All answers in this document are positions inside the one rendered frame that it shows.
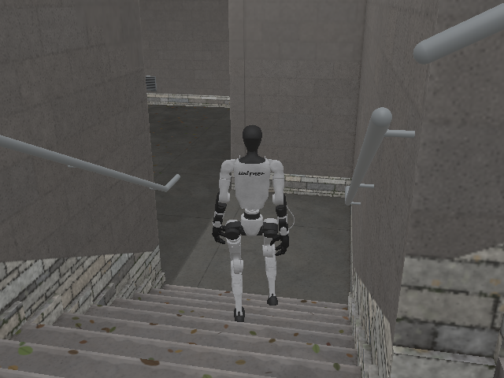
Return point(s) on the robot head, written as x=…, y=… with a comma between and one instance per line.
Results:
x=252, y=138

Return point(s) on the right robot upper arm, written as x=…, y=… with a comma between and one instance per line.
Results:
x=278, y=181

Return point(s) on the robot left shin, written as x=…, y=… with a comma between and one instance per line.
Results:
x=237, y=289

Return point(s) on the right robot hand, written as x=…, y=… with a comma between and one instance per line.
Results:
x=283, y=246

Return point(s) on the left robot upper arm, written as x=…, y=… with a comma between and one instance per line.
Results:
x=225, y=179

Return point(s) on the robot right forearm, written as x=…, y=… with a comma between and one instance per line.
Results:
x=281, y=211

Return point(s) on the robot left forearm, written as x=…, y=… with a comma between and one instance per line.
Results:
x=219, y=212

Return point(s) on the left robot hand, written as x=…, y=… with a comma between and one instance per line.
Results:
x=217, y=232

